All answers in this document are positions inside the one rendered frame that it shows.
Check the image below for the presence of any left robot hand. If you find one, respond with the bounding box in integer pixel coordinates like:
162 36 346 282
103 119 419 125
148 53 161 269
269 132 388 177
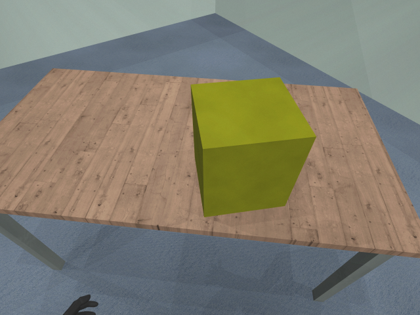
63 295 98 315

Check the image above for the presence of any carton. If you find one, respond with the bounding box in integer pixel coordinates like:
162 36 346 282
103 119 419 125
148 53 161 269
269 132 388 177
191 77 316 217

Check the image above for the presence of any table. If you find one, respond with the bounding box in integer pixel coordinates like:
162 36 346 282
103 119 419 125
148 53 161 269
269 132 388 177
0 68 420 302

